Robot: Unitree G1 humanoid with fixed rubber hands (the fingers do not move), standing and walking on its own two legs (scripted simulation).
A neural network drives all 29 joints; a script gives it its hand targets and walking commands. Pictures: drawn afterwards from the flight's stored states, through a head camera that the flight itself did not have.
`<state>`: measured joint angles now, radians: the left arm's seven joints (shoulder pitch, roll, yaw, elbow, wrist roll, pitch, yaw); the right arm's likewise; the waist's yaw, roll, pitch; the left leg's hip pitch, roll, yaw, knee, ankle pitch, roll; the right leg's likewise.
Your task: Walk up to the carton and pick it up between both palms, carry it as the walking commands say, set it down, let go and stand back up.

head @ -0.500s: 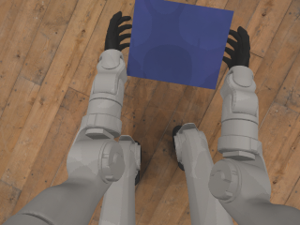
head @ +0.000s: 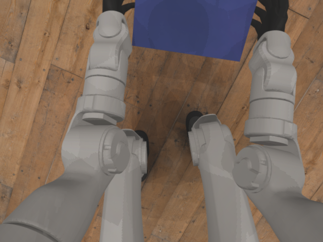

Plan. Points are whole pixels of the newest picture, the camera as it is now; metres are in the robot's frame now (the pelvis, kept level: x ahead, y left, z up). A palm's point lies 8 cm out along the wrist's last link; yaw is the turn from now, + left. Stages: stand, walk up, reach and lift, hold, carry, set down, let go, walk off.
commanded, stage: set down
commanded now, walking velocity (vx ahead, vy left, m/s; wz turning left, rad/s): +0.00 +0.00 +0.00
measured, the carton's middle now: (188, 11) +0.54 -0.13 -0.26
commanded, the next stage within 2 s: none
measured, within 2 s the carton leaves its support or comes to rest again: neither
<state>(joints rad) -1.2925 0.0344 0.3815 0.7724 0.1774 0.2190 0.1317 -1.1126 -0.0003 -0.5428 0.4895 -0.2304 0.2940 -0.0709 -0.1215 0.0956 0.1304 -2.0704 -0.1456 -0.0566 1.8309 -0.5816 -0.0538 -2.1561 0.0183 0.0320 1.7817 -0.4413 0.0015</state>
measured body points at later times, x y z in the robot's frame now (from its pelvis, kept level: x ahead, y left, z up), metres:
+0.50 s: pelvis -0.01 +0.00 -0.05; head +0.37 -0.08 +0.17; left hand +0.57 +0.01 -0.24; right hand +0.49 -0.28 -0.24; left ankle +0.09 +0.12 -0.44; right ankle +0.12 -0.12 -0.44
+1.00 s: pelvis -0.01 +0.00 -0.06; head +0.37 -0.07 +0.16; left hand +0.58 +0.01 -0.25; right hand +0.49 -0.28 -0.25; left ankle +0.09 +0.12 -0.44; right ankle +0.12 -0.12 -0.44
